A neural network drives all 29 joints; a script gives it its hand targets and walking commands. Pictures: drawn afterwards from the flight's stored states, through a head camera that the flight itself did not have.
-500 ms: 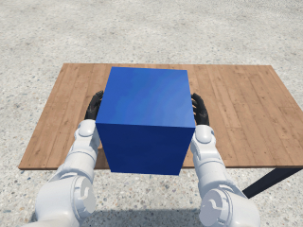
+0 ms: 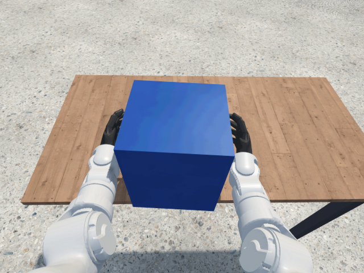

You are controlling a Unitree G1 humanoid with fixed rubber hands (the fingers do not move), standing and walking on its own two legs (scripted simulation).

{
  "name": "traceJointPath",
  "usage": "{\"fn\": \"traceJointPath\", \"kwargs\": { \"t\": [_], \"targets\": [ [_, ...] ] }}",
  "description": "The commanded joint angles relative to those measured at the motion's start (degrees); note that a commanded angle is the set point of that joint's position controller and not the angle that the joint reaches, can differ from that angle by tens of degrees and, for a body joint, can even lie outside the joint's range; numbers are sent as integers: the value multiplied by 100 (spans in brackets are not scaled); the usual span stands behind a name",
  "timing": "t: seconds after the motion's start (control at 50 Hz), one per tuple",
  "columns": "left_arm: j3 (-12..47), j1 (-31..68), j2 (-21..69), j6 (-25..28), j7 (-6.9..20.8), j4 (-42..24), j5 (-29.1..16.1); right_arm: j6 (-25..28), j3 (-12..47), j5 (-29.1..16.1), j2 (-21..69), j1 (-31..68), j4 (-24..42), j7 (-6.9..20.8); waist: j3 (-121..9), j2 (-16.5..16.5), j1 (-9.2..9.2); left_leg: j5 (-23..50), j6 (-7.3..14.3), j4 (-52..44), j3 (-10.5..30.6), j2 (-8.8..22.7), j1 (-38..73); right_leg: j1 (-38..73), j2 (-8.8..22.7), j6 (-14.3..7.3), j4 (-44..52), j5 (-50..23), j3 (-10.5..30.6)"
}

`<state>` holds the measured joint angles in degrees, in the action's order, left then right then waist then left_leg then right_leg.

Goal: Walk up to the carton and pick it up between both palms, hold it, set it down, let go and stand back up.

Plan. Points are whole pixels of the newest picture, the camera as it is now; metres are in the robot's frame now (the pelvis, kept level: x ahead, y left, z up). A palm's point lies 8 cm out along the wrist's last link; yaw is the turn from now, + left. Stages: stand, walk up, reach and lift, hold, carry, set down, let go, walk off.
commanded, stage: set down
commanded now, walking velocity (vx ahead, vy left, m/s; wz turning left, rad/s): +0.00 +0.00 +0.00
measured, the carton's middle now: (176, 149) +0.40 +0.02 +0.02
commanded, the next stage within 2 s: none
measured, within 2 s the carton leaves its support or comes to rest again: neither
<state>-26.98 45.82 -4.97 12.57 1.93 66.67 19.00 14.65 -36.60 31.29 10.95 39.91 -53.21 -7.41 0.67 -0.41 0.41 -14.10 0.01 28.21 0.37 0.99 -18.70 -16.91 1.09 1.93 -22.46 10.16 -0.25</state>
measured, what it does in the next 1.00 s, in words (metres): stands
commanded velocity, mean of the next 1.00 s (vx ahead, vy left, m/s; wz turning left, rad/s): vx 0.00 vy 0.00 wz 0.00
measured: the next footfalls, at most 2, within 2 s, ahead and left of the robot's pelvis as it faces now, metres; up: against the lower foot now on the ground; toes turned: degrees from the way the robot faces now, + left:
none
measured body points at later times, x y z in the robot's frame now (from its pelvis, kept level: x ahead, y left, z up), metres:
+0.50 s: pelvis +0.01 +0.00 +0.00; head +0.07 +0.01 +0.45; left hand +0.43 +0.19 +0.02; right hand +0.42 -0.17 +0.04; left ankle +0.00 +0.11 -0.74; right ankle +0.01 -0.15 -0.74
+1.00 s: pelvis +0.00 +0.00 +0.00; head +0.01 +0.01 +0.45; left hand +0.43 +0.20 +0.08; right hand +0.42 -0.20 +0.09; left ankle +0.00 +0.11 -0.74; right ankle +0.01 -0.15 -0.74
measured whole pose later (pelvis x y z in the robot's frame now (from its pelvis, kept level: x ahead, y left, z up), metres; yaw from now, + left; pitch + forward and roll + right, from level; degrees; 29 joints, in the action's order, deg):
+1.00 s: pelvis +0.00 +0.00 +0.00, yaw +0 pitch +10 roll -2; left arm -5.6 49.7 -14.2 6.4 -0.1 73.3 -10.6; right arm 5.7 -9.8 -12.6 -9.7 45.1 -65.4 -8.5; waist -9.5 -0.4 0.4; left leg -13.3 0.0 28.2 0.4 1.2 -24.7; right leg -23.0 0.9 1.9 -22.5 9.2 -0.2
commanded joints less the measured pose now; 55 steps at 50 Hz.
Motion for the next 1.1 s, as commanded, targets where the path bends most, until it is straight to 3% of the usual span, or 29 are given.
{"fn": "traceJointPath", "kwargs": {
  "t": [0.0,0.02,0.04,0.06,0.18,0.24,0.3,0.38,0.42,0.46,0.5,0.54,0.56,0.64,0.66,0.68,0.72,0.76,0.78,0.8,0.82,0.88,0.92,0.94,0.98,1.08],
  "targets": [
    [183,2405,-89,192,-9,-76,72,345,610,-348,-496,1966,-668,272,-2561,338,200,2016,-283,-488,-682,54,726,799,-283,-100,231,-668,-564],
    [456,2558,145,162,-66,-205,-57,364,719,-537,-305,2175,-668,203,-2464,399,296,2062,-303,-473,-611,80,725,632,-307,-94,264,-675,-586],
    [642,2585,-67,138,-144,-305,-241,378,844,-757,-575,2201,-724,153,-2677,497,231,2257,-333,-397,-606,75,813,594,-338,-110,228,-755,-572],
    [843,2700,-11,129,-217,-337,-416,443,975,-965,-556,2423,-705,108,-2790,477,300,2366,-372,-294,-561,71,829,465,-355,-109,229,-857,-562],
    [1512,2870,-962,393,-469,118,-1596,675,1771,-2078,-1316,2980,-99,-102,-3760,230,225,1810,-368,91,-609,-147,-289,701,-341,-31,-219,-1679,-266],
    [1823,3103,-1214,547,-480,363,-2046,592,1917,-2210,-1391,3059,-165,-183,-3908,98,340,1422,-326,177,-567,-133,-866,790,-299,-23,-425,-1806,-223],
    [2037,3076,-1431,620,-452,382,-2341,477,2166,-2504,-1605,2941,-448,-211,-4009,150,302,1698,-350,236,-512,-122,-767,813,-297,-75,-534,-2104,-219],
    [2171,3073,-1487,674,-429,188,-2418,445,2299,-2813,-1964,2888,-904,-232,-4299,441,360,2659,-510,431,-416,-99,-146,463,-390,-171,-542,-2456,-262],
    [2142,3160,-1586,645,-420,162,-2520,388,2409,-2972,-2077,2909,-965,-221,-4384,402,303,2751,-505,459,-443,-129,-119,409,-373,-165,-531,-2558,-260],
    [2231,3213,-1564,662,-419,66,-2594,376,2443,-3092,-2171,2963,-1007,-205,-4613,460,382,2909,-531,485,-394,-137,-42,461,-382,-183,-537,-2755,-226],
    [2276,3071,-1642,648,-360,164,-2654,336,2723,-3336,-2196,2886,-1070,-178,-4603,405,297,3115,-524,545,-359,-156,-111,534,-361,-196,-570,-3005,-160],
    [2337,3151,-1702,655,-338,-249,-2758,378,2779,-3452,-2265,2915,-714,-152,-4866,391,290,3262,-532,474,-364,-180,-49,733,-373,-170,-602,-3361,-152],
    [2385,3085,-1672,627,-340,-293,-2773,358,2803,-3524,-2369,2876,-646,-154,-4971,380,356,3343,-539,473,-354,-179,14,731,-391,-160,-607,-3467,-127],
    [2507,3120,-1739,540,-248,-302,-2931,276,2951,-3729,-2516,2968,-550,-119,-4810,386,334,3326,-531,468,-344,-186,50,643,-378,-172,-548,-3361,-143],
    [2527,3342,-1881,518,-278,-923,-3005,261,2974,-3821,-2691,2994,-224,-109,-5196,482,297,3449,-555,420,-345,-183,261,799,-402,-165,-562,-3431,-141],
    [2599,3206,-1812,430,-278,-896,-3038,220,3054,-3899,-2662,3018,-265,-115,-4966,429,328,3598,-562,468,-304,-168,366,672,-416,-159,-511,-3455,-158],
    [2672,3415,-1869,316,-236,-610,-3093,64,3011,-3957,-2860,3270,-322,-100,-4724,425,424,3300,-543,422,-286,-160,330,581,-406,-153,-461,-3096,-157],
    [2696,3423,-1872,204,-221,-676,-3083,-59,3103,-4032,-2808,3234,-338,-96,-4517,412,356,3152,-505,376,-297,-169,366,531,-397,-172,-386,-2873,-158],
    [2633,3479,-2068,90,-224,-1041,-3098,-116,3188,-4120,-2962,3330,48,-101,-4644,444,262,3289,-515,330,-341,-199,504,717,-412,-157,-374,-3012,-158],
    [2730,3375,-1984,6,-204,-788,-3168,-225,3197,-4213,-2961,3373,-109,-109,-4385,263,381,3136,-488,335,-291,-181,426,700,-412,-162,-335,-2980,-128],
    [2711,3457,-2004,-47,-196,-1076,-3145,-277,3207,-4239,-3019,3433,114,-101,-4424,377,324,3156,-486,294,-299,-181,541,790,-389,-154,-336,-2951,-137],
    [2770,3437,-2076,-329,-163,-811,-3220,-568,3346,-4398,-3027,3528,241,-113,-3848,92,368,2638,-367,127,-294,-194,482,797,-400,-133,-205,-2392,-130],
    [2808,3830,-2259,-465,-173,-1308,-3369,-710,3185,-4404,-3141,3891,763,-155,-4219,129,365,2508,-364,89,-371,-230,623,828,-391,-121,-187,-2340,-131],
    [2924,3691,-2164,-502,-168,-950,-3429,-780,3251,-4428,-3063,3856,646,-146,-4032,38,400,2364,-332,74,-308,-220,474,778,-367,-135,-162,-2235,-125],
    [2990,3951,-2297,-601,-220,-1441,-3657,-931,3256,-4523,-3160,4149,1156,-169,-4437,-25,427,2284,-306,54,-333,-247,599,856,-390,-139,-176,-2247,-128],
    [3084,4079,-2299,-952,-198,-1549,-3656,-1381,3126,-4460,-3158,4074,883,-205,-4083,109,483,1965,-287,-51,-302,-194,808,698,-374,-176,-46,-1882,-130]
  ]
}}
